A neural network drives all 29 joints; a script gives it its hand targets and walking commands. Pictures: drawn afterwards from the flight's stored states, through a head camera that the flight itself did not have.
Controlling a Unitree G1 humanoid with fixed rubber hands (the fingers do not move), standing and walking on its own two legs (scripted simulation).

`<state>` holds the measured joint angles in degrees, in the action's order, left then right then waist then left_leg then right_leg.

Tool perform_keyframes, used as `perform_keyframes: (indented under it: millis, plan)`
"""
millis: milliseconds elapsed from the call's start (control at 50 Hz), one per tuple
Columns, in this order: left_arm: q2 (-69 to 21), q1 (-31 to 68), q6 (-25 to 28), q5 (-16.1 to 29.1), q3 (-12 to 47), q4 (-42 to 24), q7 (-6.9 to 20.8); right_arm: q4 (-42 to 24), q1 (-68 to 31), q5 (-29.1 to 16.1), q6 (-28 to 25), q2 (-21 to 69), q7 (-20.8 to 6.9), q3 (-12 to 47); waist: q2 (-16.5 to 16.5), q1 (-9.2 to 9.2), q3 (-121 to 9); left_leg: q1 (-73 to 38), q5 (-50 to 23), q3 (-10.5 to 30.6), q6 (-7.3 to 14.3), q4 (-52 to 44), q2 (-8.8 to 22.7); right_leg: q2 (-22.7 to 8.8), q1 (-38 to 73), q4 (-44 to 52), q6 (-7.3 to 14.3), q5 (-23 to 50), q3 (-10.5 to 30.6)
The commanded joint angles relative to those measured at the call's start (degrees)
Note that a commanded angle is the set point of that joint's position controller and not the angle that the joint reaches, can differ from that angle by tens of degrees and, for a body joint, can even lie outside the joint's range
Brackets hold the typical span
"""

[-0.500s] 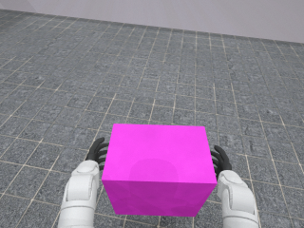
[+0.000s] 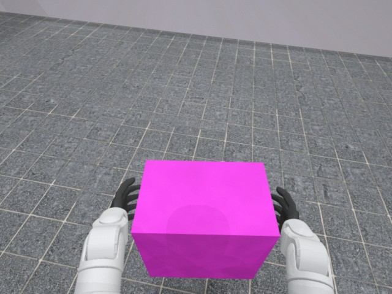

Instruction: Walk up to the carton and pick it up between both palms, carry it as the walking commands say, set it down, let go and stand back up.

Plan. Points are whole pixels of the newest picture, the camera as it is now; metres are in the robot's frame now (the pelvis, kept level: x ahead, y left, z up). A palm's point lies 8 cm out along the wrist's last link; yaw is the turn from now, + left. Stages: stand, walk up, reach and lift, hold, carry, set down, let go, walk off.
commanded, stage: carry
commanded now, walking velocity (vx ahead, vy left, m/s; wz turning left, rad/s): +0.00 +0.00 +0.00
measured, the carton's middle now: (202, 223) +0.29 -0.01 -0.06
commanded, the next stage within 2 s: hold in 0.42 s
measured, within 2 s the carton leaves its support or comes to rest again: neither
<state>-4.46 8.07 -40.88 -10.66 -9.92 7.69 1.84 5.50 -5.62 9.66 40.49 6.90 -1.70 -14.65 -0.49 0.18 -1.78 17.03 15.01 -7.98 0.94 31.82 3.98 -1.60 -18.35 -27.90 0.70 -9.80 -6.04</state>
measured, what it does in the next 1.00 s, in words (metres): stands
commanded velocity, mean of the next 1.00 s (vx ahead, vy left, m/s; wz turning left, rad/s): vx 0.00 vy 0.00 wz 0.00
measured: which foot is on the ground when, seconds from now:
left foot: down 0.00-1.00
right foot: down 0.00-1.00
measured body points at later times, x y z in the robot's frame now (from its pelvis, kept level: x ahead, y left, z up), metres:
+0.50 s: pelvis +0.00 +0.00 +0.00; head +0.00 +0.01 +0.45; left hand +0.29 +0.17 +0.01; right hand +0.28 -0.18 +0.01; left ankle +0.02 +0.10 -0.73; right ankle +0.05 -0.12 -0.73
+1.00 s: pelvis +0.02 +0.00 +0.01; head +0.01 -0.01 +0.46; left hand +0.31 +0.16 +0.01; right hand +0.29 -0.19 +0.00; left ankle +0.02 +0.10 -0.73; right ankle +0.05 -0.12 -0.73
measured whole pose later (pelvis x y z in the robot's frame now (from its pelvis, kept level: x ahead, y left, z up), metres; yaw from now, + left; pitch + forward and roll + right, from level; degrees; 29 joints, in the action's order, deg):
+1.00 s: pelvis +0.02 +0.00 +0.01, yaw +4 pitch -5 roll +0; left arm -6.7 13.4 -33.8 -12.7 -14.1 19.4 2.0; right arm 13.2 -9.0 11.5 35.4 6.7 -2.6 -19.1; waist 0.7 -3.5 3.5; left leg 7.4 13.1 -1.7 1.1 25.2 0.1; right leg -1.0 -8.5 -24.1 0.3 -10.8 -3.5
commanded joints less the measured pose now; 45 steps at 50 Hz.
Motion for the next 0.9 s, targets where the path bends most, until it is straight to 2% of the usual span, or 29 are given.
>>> perform_keyframes:
  millis: [0,20,60,100,140,160,200,220,320,340,400,420,440,460,480,500,520,560,600,620,640,700,720,740,760,780,800,860,880]
  plan:
    - [-49.58,32.81,3.10,15.97,38.32,-9.24,12.30,-9.51,-36.18,-14.60,-3.23,45.03,-12.26,43.46,-1.73,-0.19,-20.18,-6.44,-3.82,8.45,1.84,-6.77,6.31,-7.02,6.22,4.97,2.17,4.75,7.24]
    - [-48.39,36.73,3.88,16.18,38.54,-12.35,12.24,-5.77,-34.84,-14.11,-3.10,46.08,-12.46,42.50,1.62,-0.55,-21.43,-8.07,-5.27,7.84,1.52,-5.92,6.33,-6.95,7.00,4.86,2.44,7.80,6.66]
    - [-48.87,32.04,3.13,14.58,37.32,-7.55,12.48,-6.53,-35.77,-13.86,-3.03,44.32,-12.60,41.92,1.92,-0.75,-21.14,-9.16,-9.46,8.17,1.44,-6.29,6.96,-6.52,6.60,3.06,2.28,8.97,5.72]
    - [-50.30,31.31,3.08,17.04,40.07,-10.68,12.46,-11.16,-34.27,-14.86,-3.24,44.92,-12.15,43.62,-0.63,-0.31,-23.74,-8.19,-7.19,8.53,1.41,-5.14,6.46,-7.15,8.67,3.26,2.55,8.95,6.50]
    - [-50.64,31.65,2.92,16.49,39.55,-10.24,12.48,-11.06,-36.76,-15.15,-3.22,45.37,-12.12,43.65,3.04,-0.25,-23.35,-9.43,-7.77,8.50,1.77,-5.46,7.01,-6.36,6.08,3.10,2.38,7.81,6.39]
    - [-49.55,30.35,2.44,16.12,39.50,-10.43,12.37,-10.66,-34.36,-14.57,-2.68,44.58,-12.04,43.47,0.40,-0.35,-21.75,-8.37,-8.16,8.99,1.74,-6.70,6.98,-6.28,6.22,3.11,2.27,7.00,5.87]
    - [-48.17,34.97,2.85,15.67,38.07,-10.65,12.04,-6.11,-34.42,-14.20,-2.57,44.50,-12.51,41.33,4.35,-0.37,-19.70,-7.65,-6.91,7.74,1.32,-6.84,6.41,-6.15,5.20,3.26,2.30,5.88,6.03]
    - [-49.05,31.20,2.68,15.50,38.87,-9.29,12.27,-7.96,-33.87,-14.15,-2.60,45.06,-12.17,42.71,0.33,-0.38,-21.24,-7.75,-8.35,9.05,1.61,-6.60,6.95,-6.12,6.31,3.30,1.82,6.69,5.78]
    - [-50.23,32.11,3.11,16.08,38.90,-9.70,12.29,-9.01,-34.40,-14.41,-2.94,45.22,-12.46,42.68,2.59,-0.36,-25.28,-9.65,-9.19,7.80,1.49,-4.62,6.62,-6.97,8.27,2.75,2.72,8.49,6.74]
    - [-50.77,35.01,3.61,16.32,39.15,-11.38,12.37,-9.22,-36.44,-15.07,-3.06,46.33,-12.60,43.85,-0.91,-0.55,-22.53,-8.35,-9.86,8.78,1.88,-5.67,7.21,-6.16,7.21,2.67,2.29,8.09,6.02]
    - [-50.08,30.75,2.90,16.35,38.98,-11.19,12.04,-11.26,-34.85,-16.10,-2.72,45.89,-12.12,44.73,-1.20,-0.47,-21.89,-6.70,-4.94,7.55,0.72,-4.87,5.95,-7.56,8.93,4.13,2.83,11.92,7.04]
    - [-48.52,31.93,3.78,13.13,32.26,-10.47,11.43,-8.08,-39.47,-15.71,-3.20,48.67,-12.68,44.12,4.05,0.95,-18.77,-2.89,-7.50,12.72,3.29,-10.26,-8.04,5.26,19.37,4.11,-0.08,6.15,10.70]
    - [-46.84,36.62,4.32,13.79,33.26,-12.45,11.43,-8.04,-40.23,-15.23,-3.46,49.00,-12.66,43.99,3.72,0.02,-17.57,1.20,-2.72,14.31,3.67,-11.57,-6.71,5.75,22.35,3.63,-0.32,4.54,10.65]
    - [-47.42,35.77,5.02,14.19,33.96,-11.79,11.10,-9.30,-42.44,-15.63,-3.78,49.70,-12.66,46.23,0.45,0.92,-22.04,-0.73,-6.39,14.53,3.73,-11.14,-7.02,5.33,24.64,3.66,-0.81,7.08,10.56]
    - [-47.62,33.36,4.40,13.12,33.03,-9.34,10.82,-8.61,-44.25,-16.45,-3.93,47.07,-12.96,46.36,2.72,2.11,-20.35,-1.82,-5.62,14.88,3.74,-11.50,-6.63,5.06,21.23,3.01,-0.06,5.99,10.99]
    - [-47.43,35.64,4.46,15.34,36.97,-11.18,11.71,-7.20,-37.72,-14.20,-3.16,47.07,-12.35,43.08,0.27,-2.86,-20.74,-3.98,-7.02,15.11,3.31,-11.27,-6.79,5.35,22.14,4.05,-0.11,8.50,10.60]
    - [-49.13,35.67,4.38,15.78,37.74,-10.83,11.60,-8.69,-38.78,-13.94,-3.02,46.32,-12.38,43.40,-0.26,-2.73,-22.68,-5.41,-9.54,14.78,2.49,-11.11,-6.68,5.85,21.28,3.94,0.14,9.80,10.06]
    - [-49.85,36.74,4.27,16.40,37.10,-9.05,11.70,-7.31,-39.41,-13.13,-2.64,45.76,-12.44,40.93,-1.71,-5.68,-21.91,-7.89,-9.92,15.67,2.12,-11.79,-5.43,6.16,19.49,4.14,-0.06,9.70,9.61]
    - [-49.38,38.47,4.41,16.13,37.66,-9.57,11.83,-3.90,-37.15,-13.25,-2.21,45.42,-12.74,39.95,3.61,-4.81,-19.31,-6.54,-8.63,14.82,1.61,-12.50,-5.91,6.38,19.32,4.61,0.32,8.19,9.30]
    - [-50.18,36.64,4.15,17.17,39.20,-10.42,12.01,-3.76,-32.99,-12.38,-1.82,44.83,-13.03,38.84,2.74,-7.06,-20.06,-11.55,-13.58,16.16,0.99,-12.26,-5.04,6.40,16.92,5.11,0.15,9.79,9.05]
    - [-48.54,35.14,3.41,15.91,36.06,-7.00,11.09,-3.10,-36.98,-11.96,-1.62,43.33,-13.06,38.75,-2.27,-4.59,-18.37,-12.27,-13.05,15.10,1.33,-11.95,-5.72,6.30,15.72,6.36,0.25,7.18,9.18]
    - [-49.86,36.32,4.20,16.31,37.18,-7.39,12.35,-3.56,-36.00,-13.41,-1.90,46.61,-13.10,39.28,0.17,-5.07,-18.80,-9.77,-12.04,15.06,1.61,-12.56,-5.95,6.15,19.22,6.24,-0.17,9.55,9.42]
    - [-49.87,36.30,3.89,15.32,35.29,-5.66,12.18,-3.24,-37.51,-13.78,-1.59,46.10,-13.27,38.90,2.69,-3.72,-16.32,-6.02,-9.46,14.02,1.98,-13.32,-6.64,6.25,21.37,6.29,-0.32,8.65,9.32]
    - [-53.25,37.39,4.14,15.72,36.66,-2.46,12.53,-2.50,-35.02,-12.80,-2.16,43.14,-13.49,36.82,5.36,-6.78,-12.10,-11.16,-9.13,16.40,0.97,-13.32,-7.15,5.88,17.41,6.96,1.86,10.22,8.79]
    - [-52.75,37.41,4.69,14.29,34.77,-0.63,12.62,-0.50,-36.26,-13.06,-2.47,43.47,-14.11,36.39,5.56,-5.01,-12.85,-11.26,-9.67,16.47,1.28,-13.35,-7.15,5.95,17.46,6.61,1.74,9.80,9.16]
    - [-51.34,38.57,5.78,14.37,34.62,-2.14,12.95,1.04,-34.65,-12.16,-2.74,44.14,-14.31,35.21,2.14,-5.67,-12.92,-11.87,-8.07,16.40,1.61,-12.50,-6.83,5.60,17.46,7.72,1.74,7.72,9.40]
    - [-52.64,38.48,5.79,13.00,32.98,1.74,12.94,0.34,-40.04,-12.87,-3.53,44.51,-14.60,35.78,4.68,-3.68,-12.08,-10.97,-5.65,15.78,1.69,-13.07,-7.43,4.88,17.34,7.58,1.87,5.28,9.33]
    - [-54.36,40.76,8.42,14.17,33.41,1.11,13.83,-0.90,-42.26,-13.51,-5.05,47.72,-14.73,37.26,-1.09,-3.89,-15.82,-10.10,-7.54,15.09,2.50,-11.63,-7.54,5.17,18.72,7.03,1.01,6.55,9.71]
    - [-52.57,39.24,9.17,13.51,30.77,1.54,13.86,1.57,-39.50,-13.32,-5.01,48.06,-14.57,37.49,-2.47,-1.49,-13.50,-8.70,-8.26,14.52,2.72,-11.15,-7.69,4.64,19.33,7.57,0.81,7.16,10.88]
